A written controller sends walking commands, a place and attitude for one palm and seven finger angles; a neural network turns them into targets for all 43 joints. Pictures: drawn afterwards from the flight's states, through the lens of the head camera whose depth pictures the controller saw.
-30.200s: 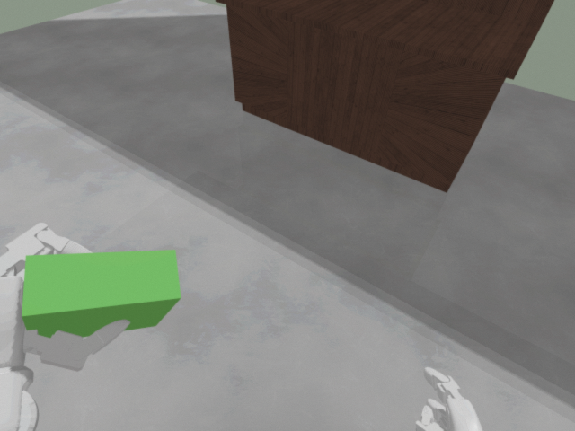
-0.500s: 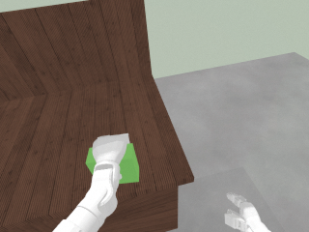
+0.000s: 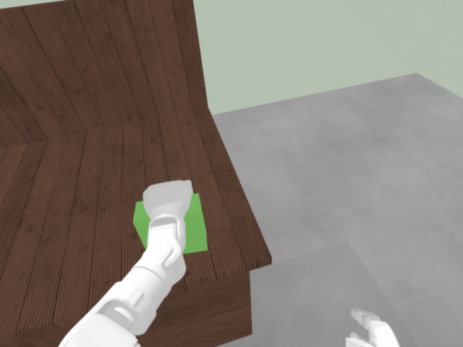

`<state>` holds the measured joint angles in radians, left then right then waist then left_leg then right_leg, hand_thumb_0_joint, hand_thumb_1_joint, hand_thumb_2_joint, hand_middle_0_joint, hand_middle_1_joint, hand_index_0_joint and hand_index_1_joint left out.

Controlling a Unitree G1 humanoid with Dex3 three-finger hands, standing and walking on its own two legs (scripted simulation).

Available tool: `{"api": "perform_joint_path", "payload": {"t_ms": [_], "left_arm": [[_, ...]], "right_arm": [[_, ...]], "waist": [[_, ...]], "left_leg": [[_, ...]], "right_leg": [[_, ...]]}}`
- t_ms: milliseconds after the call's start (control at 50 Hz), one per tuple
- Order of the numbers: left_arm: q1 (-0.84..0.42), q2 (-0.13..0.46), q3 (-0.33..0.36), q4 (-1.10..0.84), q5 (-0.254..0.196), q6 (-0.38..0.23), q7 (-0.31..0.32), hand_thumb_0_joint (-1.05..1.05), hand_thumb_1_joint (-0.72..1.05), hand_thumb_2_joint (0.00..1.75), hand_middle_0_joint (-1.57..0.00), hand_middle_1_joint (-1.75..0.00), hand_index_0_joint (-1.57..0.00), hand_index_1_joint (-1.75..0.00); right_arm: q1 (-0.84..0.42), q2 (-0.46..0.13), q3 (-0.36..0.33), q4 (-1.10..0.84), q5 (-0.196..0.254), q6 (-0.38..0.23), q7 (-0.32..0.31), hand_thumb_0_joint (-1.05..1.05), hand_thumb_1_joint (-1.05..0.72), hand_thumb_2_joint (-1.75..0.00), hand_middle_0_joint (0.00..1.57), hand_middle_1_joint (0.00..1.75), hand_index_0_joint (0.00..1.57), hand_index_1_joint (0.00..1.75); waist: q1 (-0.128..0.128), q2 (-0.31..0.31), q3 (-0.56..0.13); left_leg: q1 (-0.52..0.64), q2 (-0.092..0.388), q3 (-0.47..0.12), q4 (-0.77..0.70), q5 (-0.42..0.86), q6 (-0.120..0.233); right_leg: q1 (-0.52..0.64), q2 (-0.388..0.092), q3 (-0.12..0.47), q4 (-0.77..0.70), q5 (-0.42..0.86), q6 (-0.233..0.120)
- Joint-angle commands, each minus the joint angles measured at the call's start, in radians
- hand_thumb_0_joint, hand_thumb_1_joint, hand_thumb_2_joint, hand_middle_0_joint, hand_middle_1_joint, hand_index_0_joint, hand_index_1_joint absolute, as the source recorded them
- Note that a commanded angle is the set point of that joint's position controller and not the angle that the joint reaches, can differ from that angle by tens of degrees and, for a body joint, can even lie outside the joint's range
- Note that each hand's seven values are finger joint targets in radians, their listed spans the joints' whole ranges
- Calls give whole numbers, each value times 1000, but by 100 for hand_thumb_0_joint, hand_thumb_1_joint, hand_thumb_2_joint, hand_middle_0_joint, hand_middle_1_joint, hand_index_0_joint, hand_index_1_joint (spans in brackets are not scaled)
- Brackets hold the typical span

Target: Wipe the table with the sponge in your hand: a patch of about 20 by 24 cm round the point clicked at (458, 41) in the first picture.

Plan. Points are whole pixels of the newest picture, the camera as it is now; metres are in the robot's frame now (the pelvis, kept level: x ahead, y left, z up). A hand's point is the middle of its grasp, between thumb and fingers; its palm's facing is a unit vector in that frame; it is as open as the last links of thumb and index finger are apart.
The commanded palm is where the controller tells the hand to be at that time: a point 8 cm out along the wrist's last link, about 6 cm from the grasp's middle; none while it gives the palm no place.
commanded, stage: wipe forward along the third lane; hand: left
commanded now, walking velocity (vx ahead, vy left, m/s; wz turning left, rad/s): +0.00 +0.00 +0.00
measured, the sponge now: (175, 233) +0.35 +0.16 -0.02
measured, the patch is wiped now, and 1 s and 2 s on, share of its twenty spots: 0.70 0.95 1.00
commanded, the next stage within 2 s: wipe back along the third lane in 1.30 s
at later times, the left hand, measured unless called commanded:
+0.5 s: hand (171, 198) +0.40 +0.17 +0.03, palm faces -0.06 -0.03 -1.00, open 9.6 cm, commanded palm +0.38 +0.18 +0.06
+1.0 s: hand (169, 185) +0.44 +0.19 +0.03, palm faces -0.06 -0.01 -1.00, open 9.6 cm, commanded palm +0.42 +0.19 +0.06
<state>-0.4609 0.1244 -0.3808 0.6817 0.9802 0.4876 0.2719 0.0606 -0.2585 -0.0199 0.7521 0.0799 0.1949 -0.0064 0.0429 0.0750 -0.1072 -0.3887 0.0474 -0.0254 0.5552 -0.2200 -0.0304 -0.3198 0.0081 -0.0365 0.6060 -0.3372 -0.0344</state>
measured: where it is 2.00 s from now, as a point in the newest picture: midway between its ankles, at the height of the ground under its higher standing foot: outside the picture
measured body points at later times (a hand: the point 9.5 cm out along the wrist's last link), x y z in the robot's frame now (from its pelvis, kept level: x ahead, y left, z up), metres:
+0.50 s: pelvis +0.00 +0.01 +0.00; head +0.01 -0.02 +0.45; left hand +0.40 +0.17 +0.09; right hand +0.14 -0.25 -0.14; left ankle +0.04 +0.16 -0.73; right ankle -0.01 -0.10 -0.73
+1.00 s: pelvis +0.00 +0.03 -0.01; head +0.03 +0.02 +0.44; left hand +0.44 +0.18 +0.09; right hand +0.10 -0.22 -0.14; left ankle +0.04 +0.16 -0.73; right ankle -0.01 -0.10 -0.73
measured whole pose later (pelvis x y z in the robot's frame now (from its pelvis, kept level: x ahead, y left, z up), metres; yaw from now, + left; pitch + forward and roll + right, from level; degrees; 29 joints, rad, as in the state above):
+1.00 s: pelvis +0.00 +0.03 -0.01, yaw -2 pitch +11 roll -1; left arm -0.83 0.16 -0.23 1.12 0.99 0.43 0.36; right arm 0.15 -0.23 -0.03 0.79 0.05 0.20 -0.01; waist -0.05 0.05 -0.14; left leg -0.59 0.04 0.00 0.64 -0.24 -0.01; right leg -0.50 0.00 -0.01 0.63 -0.32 0.01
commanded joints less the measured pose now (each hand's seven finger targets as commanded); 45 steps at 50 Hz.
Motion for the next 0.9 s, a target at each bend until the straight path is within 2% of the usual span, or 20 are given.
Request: {"api": "perform_joint_path", "payload": {"t_ms": [0,80,120,180,220,240,300,340,380,420,520,540,580,620,700,760,780,820,840,880], "left_arm": [[-273,111,74,-12,16,-6,17,0,10,130,-120,-160,-120,-160],[-267,97,80,25,6,-8,17,0,10,130,-120,-160,-120,-160],[-287,159,120,38,10,-10,23,0,10,130,-120,-160,-120,-160],[-328,137,103,41,15,-15,21,0,10,130,-120,-160,-120,-160],[-301,175,133,77,26,-13,26,0,10,130,-120,-160,-120,-160],[-319,155,116,74,24,-16,25,0,10,130,-120,-160,-120,-160],[-353,165,124,93,17,-24,28,0,10,130,-120,-160,-120,-160],[-357,202,157,112,18,-30,33,0,10,130,-120,-160,-120,-160],[-407,176,134,120,20,-35,31,0,10,130,-120,-160,-120,-160],[-417,206,154,160,28,-39,39,0,10,130,-120,-160,-120,-160],[-450,149,125,184,30,-52,54,0,10,130,-120,-160,-120,-160],[-441,170,148,204,30,-50,58,0,10,130,-120,-160,-120,-160],[-496,150,134,200,26,-51,62,0,10,130,-120,-160,-120,-160],[-512,174,150,239,33,-48,74,0,10,130,-120,-160,-120,-160],[-547,145,133,275,33,-43,87,0,10,130,-120,-160,-120,-160],[-615,178,146,312,41,-37,97,0,10,130,-120,-160,-120,-160],[-645,160,139,310,36,-39,97,0,10,130,-120,-160,-120,-160],[-634,182,152,346,42,-34,102,0,10,130,-120,-160,-120,-160],[-664,162,135,345,41,-36,105,0,10,130,-120,-160,-120,-160],[-677,163,150,351,36,-40,106,0,10,130,-120,-160,-120,-160]], "right_arm": [[-141,-96,-26,-148,-3,-40,-8,0,-90,-90,20,30,20,30],[-120,-95,-29,-153,-2,-37,-7,0,-90,-90,20,30,20,30],[-108,-104,-28,-149,-5,-35,-14,0,-90,-90,20,30,20,30],[-95,-98,-31,-152,-2,-34,-16,0,-90,-90,20,30,20,30],[-80,-106,-33,-142,-7,-32,-17,0,-90,-90,20,30,20,30],[-79,-104,-33,-142,-8,-31,-17,0,-90,-90,20,30,20,30],[-65,-106,-33,-139,-6,-33,-19,0,-90,-90,20,30,20,30],[-56,-107,-34,-132,-10,-33,-21,0,-90,-90,20,30,20,30],[-52,-102,-33,-134,-6,-31,-22,0,-90,-90,20,30,20,30],[-39,-107,-35,-121,-11,-32,-24,0,-90,-90,20,30,20,30],[-19,-102,-42,-117,-17,-30,-13,0,-90,-90,20,30,20,30],[-12,-104,-42,-114,-18,-29,-11,0,-90,-90,20,30,20,30],[-21,-101,-42,-114,-16,-26,-12,0,-90,-90,20,30,20,30],[-5,-106,-42,-99,-21,-27,-12,0,-90,-90,20,30,20,30],[6,-103,-45,-91,-25,-26,-8,0,-90,-90,20,30,20,30],[12,-107,-42,-76,-27,-26,-10,0,-90,-90,20,30,20,30],[14,-105,-43,-77,-26,-26,-9,0,-90,-90,20,30,20,30],[26,-109,-43,-71,-29,-26,-8,0,-90,-90,20,30,20,30],[31,-108,-44,-68,-30,-28,-7,0,-90,-90,20,30,20,30],[37,-105,-48,-71,-31,-30,-4,0,-90,-90,20,30,20,30]], "waist": [[-11,-175,-159],[-21,-200,-153],[-23,-202,-144],[-33,-185,-167],[-25,-183,-168],[-33,-186,-166],[-41,-196,-167],[-35,-184,-185],[-50,-192,-188],[-49,-175,-176],[-54,-160,-228],[-50,-179,-230],[-65,-187,-229],[-64,-166,-215],[-71,-159,-236],[-84,-137,-225],[-91,-143,-237],[-87,-133,-238],[-97,-128,-246],[-95,-123,-275]], "left_leg": [[74,-70,59,-24,35,65],[39,-67,58,-12,51,66],[32,-67,62,-8,35,68],[29,-64,59,-6,49,69],[28,-63,62,3,55,69],[28,-62,66,6,57,70],[17,-61,62,2,43,71],[19,-59,64,6,53,71],[10,-57,60,2,54,70],[15,-55,64,6,43,70],[33,-51,67,18,89,69],[23,-51,64,20,93,68],[19,-50,58,14,94,67],[18,-47,59,15,77,67],[29,-43,56,16,90,65],[17,-39,52,16,64,64],[19,-37,46,14,72,64],[15,-36,46,17,65,62],[20,-34,47,21,67,63],[21,-32,41,23,83,62]], "right_leg": [[-1,9,32,-128,216,-14],[1,8,32,-122,271,-8],[-10,6,39,-125,252,-3],[-11,7,32,-116,265,-5],[-17,8,34,-111,273,-5],[-22,6,34,-113,286,-3],[-30,8,31,-114,260,0],[-22,6,34,-113,276,0],[-28,7,27,-111,272,1],[-52,8,25,-112,241,1],[-50,10,14,-95,305,-4],[-42,10,14,-93,321,-4],[-50,11,8,-92,311,-3],[-77,12,4,-92,280,-4],[-92,17,-6,-86,268,-7],[-128,17,-6,-88,220,-8],[-126,19,-10,-84,223,-8],[-141,20,-11,-81,205,-9],[-151,22,-12,-79,208,-9],[-141,24,-15,-72,219,-11]]}}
